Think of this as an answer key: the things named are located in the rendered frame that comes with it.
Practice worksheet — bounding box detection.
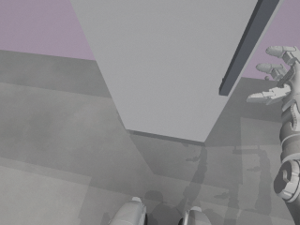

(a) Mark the fridge door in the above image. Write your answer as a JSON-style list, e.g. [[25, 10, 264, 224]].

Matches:
[[69, 0, 283, 143]]

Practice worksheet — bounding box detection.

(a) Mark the handle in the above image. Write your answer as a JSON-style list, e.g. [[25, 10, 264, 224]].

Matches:
[[218, 0, 279, 97]]

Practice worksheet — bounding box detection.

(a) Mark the left robot shin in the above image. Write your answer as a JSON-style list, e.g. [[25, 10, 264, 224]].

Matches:
[[132, 197, 142, 203]]

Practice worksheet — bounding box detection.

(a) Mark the robot shin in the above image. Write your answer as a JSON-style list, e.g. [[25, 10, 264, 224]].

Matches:
[[132, 197, 142, 203], [189, 206, 202, 212]]

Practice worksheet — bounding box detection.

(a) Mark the right robot shin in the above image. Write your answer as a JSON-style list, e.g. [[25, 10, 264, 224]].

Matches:
[[189, 206, 202, 212]]

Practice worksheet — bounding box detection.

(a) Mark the robot right upper arm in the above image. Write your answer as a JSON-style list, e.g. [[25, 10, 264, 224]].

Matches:
[[273, 159, 300, 225]]

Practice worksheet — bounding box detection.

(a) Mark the right robot hand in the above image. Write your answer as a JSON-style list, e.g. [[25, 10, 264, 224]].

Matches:
[[246, 46, 300, 105]]

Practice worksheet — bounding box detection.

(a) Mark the robot right forearm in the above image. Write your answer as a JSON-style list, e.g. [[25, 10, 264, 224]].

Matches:
[[279, 94, 300, 166]]

